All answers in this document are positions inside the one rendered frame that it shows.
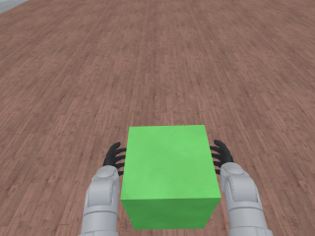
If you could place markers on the robot left hand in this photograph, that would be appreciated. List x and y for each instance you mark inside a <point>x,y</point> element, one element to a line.
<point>111,157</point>

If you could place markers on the carton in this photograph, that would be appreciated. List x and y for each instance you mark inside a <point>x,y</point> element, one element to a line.
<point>169,179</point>

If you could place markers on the robot right forearm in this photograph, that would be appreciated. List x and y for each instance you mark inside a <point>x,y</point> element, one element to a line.
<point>243,204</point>

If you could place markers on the robot right hand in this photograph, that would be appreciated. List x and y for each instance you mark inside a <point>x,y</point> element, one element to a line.
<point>223,156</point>

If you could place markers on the robot left forearm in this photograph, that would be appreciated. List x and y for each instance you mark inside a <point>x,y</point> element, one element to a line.
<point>101,203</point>

